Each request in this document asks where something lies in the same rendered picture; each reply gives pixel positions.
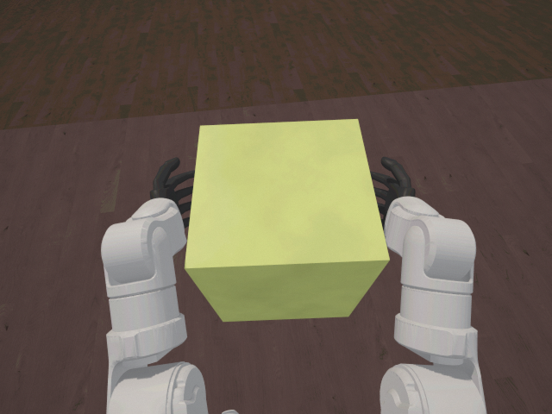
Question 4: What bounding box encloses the right robot hand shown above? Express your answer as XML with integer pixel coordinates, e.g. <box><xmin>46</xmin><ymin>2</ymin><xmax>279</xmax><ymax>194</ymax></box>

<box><xmin>370</xmin><ymin>157</ymin><xmax>415</xmax><ymax>229</ymax></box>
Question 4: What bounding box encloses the left robot upper arm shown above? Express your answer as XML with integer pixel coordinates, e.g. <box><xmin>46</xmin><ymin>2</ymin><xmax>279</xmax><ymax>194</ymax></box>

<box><xmin>108</xmin><ymin>361</ymin><xmax>208</xmax><ymax>414</ymax></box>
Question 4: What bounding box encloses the left robot forearm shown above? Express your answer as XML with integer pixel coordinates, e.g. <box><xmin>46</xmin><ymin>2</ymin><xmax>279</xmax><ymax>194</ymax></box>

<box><xmin>101</xmin><ymin>198</ymin><xmax>187</xmax><ymax>414</ymax></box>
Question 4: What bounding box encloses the right robot forearm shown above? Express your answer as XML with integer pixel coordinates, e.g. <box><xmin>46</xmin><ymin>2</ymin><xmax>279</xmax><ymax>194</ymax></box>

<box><xmin>384</xmin><ymin>197</ymin><xmax>487</xmax><ymax>414</ymax></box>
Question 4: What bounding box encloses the carton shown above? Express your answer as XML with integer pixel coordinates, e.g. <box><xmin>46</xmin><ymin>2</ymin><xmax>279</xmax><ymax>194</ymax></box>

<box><xmin>185</xmin><ymin>119</ymin><xmax>390</xmax><ymax>322</ymax></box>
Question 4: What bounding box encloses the right robot upper arm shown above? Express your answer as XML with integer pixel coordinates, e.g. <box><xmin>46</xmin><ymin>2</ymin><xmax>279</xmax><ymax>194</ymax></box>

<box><xmin>379</xmin><ymin>363</ymin><xmax>486</xmax><ymax>414</ymax></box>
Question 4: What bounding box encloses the left robot hand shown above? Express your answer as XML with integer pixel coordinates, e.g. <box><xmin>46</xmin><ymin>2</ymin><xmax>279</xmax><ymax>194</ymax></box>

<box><xmin>150</xmin><ymin>157</ymin><xmax>195</xmax><ymax>228</ymax></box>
